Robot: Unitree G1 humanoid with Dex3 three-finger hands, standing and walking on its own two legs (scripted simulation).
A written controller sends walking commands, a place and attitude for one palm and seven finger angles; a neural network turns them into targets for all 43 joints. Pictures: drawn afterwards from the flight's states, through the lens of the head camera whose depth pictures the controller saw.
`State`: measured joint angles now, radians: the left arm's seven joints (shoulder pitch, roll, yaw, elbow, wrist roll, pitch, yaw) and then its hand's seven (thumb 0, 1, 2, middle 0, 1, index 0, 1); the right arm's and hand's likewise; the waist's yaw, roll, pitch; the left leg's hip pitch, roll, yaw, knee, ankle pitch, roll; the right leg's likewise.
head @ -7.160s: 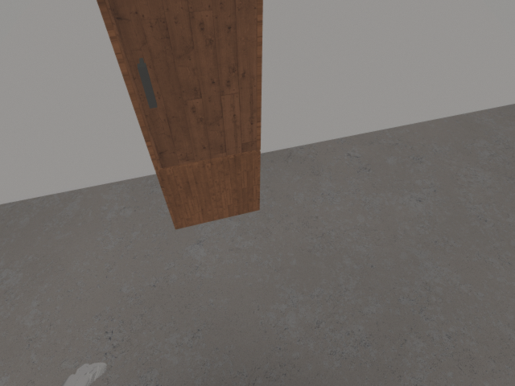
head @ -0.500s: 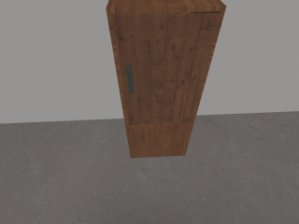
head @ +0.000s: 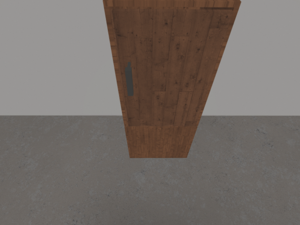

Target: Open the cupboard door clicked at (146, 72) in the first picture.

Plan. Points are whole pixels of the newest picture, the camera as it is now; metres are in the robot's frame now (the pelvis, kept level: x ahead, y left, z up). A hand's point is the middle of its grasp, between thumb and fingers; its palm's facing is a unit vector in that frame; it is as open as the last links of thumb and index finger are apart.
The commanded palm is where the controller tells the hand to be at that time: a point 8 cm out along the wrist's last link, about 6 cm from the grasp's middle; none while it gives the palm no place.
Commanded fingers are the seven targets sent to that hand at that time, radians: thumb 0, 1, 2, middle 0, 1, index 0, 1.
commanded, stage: shuffle to correct the standing spot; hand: left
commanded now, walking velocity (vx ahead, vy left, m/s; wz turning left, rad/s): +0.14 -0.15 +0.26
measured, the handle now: (129, 79) +0.63 +0.12 +0.02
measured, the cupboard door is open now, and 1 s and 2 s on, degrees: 0 0 0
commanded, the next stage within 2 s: come to a stop and stand still in 0.58 s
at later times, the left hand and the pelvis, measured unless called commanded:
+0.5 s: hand out of the picture +0.15 +0.17 -0.16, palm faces +0.07 -0.98 -0.16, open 7.3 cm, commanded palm none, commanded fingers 0.00 0.90 0.90 -0.20 -0.30 -0.20 -0.30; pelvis +0.10 -0.02 +0.02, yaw +2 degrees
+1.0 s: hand (130, 215) +0.18 +0.07 -0.16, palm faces +0.10 -0.97 -0.21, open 7.3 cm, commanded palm none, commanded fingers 0.00 0.90 0.90 -0.20 -0.30 -0.20 -0.30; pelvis +0.13 -0.11 +0.01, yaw +3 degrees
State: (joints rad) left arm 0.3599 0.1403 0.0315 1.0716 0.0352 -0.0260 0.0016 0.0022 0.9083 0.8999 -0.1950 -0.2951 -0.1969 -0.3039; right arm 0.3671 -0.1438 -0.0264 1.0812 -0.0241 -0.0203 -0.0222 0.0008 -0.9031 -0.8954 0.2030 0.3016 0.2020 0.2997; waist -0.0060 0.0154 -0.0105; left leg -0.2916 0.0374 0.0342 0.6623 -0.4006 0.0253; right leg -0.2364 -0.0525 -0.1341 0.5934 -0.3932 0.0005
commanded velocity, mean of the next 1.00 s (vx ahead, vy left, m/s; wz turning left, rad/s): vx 0.00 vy -0.05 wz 0.00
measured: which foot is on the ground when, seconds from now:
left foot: up 0.00-0.18, down 0.20-0.66, up 0.68-1.00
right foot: down 0.00-0.20, up 0.22-0.62, down 0.64-1.00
